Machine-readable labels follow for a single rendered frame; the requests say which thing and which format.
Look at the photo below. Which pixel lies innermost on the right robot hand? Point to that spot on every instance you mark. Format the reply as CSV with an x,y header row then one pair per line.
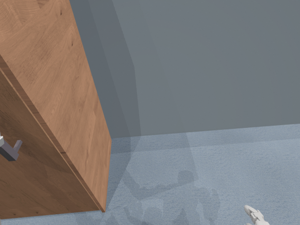
x,y
255,215

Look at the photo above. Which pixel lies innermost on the handle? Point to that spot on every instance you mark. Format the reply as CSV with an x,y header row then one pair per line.
x,y
11,154

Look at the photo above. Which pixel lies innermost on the wardrobe door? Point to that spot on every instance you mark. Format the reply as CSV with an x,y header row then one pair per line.
x,y
40,182

